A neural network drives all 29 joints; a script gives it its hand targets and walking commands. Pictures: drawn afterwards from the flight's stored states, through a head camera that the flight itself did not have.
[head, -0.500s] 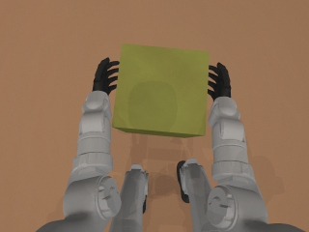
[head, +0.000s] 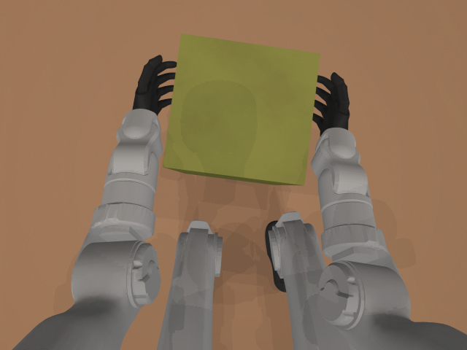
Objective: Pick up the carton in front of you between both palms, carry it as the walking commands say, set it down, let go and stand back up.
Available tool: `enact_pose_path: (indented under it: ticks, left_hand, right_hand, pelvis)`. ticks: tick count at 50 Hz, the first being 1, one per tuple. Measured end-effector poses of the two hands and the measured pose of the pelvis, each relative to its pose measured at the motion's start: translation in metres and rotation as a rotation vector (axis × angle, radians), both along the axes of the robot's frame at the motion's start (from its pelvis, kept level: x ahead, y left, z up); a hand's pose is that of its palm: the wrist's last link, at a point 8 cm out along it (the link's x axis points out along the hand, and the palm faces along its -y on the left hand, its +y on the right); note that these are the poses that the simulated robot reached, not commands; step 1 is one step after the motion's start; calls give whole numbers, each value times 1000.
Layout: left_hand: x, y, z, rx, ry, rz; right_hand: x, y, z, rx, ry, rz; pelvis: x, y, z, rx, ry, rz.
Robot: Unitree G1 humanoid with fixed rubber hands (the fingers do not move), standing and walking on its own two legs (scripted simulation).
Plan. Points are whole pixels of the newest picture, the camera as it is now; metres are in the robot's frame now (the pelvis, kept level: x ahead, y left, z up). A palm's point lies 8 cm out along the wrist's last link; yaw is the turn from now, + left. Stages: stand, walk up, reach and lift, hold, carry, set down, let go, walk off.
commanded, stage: set down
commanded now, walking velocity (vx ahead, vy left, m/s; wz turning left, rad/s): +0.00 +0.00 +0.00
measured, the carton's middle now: (238, 126) +0.47 +0.00 -0.20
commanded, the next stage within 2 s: none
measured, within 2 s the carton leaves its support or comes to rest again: rests again in 1.44 s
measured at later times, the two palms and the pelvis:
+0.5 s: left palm (168, 108) +0.52 +0.14 -0.26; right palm (307, 129) +0.47 -0.15 -0.25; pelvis -0.03 +0.00 -0.10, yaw -1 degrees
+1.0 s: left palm (176, 115) +0.52 +0.13 -0.29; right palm (311, 125) +0.48 -0.16 -0.26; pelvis -0.02 +0.00 -0.13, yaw -2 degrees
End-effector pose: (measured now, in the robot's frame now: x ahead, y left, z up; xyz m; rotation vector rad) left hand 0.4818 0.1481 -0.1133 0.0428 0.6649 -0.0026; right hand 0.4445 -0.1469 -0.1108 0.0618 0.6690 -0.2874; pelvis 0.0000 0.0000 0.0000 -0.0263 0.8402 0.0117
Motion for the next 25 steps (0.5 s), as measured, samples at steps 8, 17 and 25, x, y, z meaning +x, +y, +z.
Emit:
enact_pose_path:
  ticks: [8, 17, 25]
  left_hand:
    - [14, -8, -38, 24, 16, -37]
    - [32, -4, -83, 50, 48, -60]
    - [43, -6, -143, 54, 82, -95]
  right_hand:
    - [2, -7, -45, 7, 18, -24]
    - [13, -1, -96, 3, 52, -26]
    - [26, -3, -141, -28, 90, -30]
  pelvis:
    - [-21, 0, -42, -2, -37, -6]
    - [-31, 0, -77, -3, -46, -9]
    - [-29, 4, -104, -20, -45, -5]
